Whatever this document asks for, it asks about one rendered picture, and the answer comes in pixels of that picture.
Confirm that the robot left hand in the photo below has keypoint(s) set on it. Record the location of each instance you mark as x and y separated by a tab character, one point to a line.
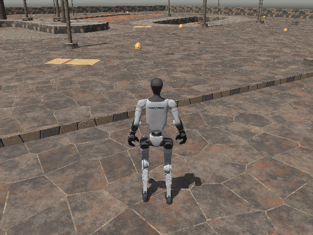
132	139

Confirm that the robot right forearm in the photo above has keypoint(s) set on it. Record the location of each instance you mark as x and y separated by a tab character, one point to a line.
181	129

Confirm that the right robot upper arm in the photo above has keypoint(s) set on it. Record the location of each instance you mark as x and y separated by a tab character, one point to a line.
174	111

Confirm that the left robot shin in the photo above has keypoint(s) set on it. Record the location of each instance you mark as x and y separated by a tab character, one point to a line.
145	176

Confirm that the left robot foot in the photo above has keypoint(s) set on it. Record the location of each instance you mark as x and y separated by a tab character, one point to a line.
145	195

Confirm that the left robot upper arm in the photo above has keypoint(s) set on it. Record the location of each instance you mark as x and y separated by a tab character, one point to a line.
138	112

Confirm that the robot right hand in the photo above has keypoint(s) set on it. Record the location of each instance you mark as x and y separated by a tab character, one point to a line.
180	137

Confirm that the robot left forearm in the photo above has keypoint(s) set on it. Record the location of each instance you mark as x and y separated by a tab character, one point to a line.
133	130

